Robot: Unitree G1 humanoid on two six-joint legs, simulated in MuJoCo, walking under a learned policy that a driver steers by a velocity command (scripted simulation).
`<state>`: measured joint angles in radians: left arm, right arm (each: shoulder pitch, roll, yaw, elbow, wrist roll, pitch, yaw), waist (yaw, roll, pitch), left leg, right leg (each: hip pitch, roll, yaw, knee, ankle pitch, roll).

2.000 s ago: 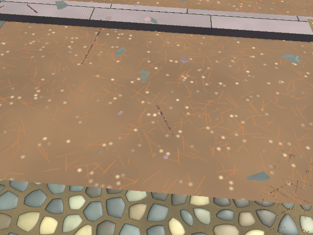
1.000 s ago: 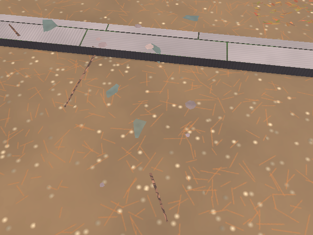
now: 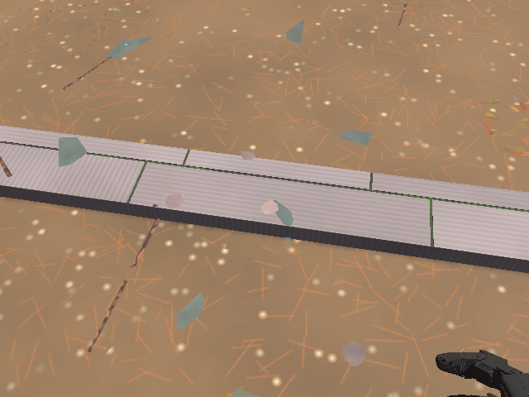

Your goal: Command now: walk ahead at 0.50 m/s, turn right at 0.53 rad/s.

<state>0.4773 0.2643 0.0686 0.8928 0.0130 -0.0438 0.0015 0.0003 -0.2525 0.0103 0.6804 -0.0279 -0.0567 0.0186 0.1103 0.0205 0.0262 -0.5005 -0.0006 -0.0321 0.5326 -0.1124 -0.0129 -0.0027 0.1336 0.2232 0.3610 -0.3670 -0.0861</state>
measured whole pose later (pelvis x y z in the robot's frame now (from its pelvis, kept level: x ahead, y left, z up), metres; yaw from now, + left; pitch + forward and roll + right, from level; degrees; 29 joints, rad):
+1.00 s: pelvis +0.25 +0.00 +0.01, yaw -9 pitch -2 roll +0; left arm 0.25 0.20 0.02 1.06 0.01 0.00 0.02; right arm 0.28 -0.18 0.00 1.04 -0.01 -0.01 -0.03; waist 0.01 -0.01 0.01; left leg -0.14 -0.01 0.01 0.41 -0.24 0.01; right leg -0.23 0.04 -0.01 0.38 -0.13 -0.04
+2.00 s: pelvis +0.28 +0.01 +0.01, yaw -9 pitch -1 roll +0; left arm 0.28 0.13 0.00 1.19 0.01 0.00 0.04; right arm 0.34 -0.12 0.01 1.15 -0.01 -0.02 -0.05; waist 0.00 0.00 0.03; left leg -0.09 -0.03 0.01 0.39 -0.27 0.03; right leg -0.19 0.02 0.00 0.39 -0.18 -0.01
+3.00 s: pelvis +0.30 +0.02 +0.01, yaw -8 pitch -1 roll +0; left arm 0.31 0.12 -0.01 1.19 0.00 0.00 0.05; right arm 0.36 -0.11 0.01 1.14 -0.01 -0.03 -0.05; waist 0.00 -0.01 0.03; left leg -0.07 -0.05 0.01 0.38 -0.29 0.06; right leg -0.18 0.00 0.01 0.40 -0.21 0.01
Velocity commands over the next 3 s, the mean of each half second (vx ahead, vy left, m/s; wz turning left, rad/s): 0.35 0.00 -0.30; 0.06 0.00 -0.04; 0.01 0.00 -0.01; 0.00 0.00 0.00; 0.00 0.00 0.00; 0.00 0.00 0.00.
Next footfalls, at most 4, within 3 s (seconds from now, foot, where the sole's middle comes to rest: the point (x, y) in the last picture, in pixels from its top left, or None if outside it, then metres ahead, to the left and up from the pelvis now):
0.02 left None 0.17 0.11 -0.77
0.48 right None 0.33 -0.11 -0.77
0.78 left None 0.30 0.11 -0.77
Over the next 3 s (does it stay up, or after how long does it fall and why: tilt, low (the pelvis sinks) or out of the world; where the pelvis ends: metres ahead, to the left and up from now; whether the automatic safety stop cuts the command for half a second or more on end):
stays up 0.30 0.02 0.01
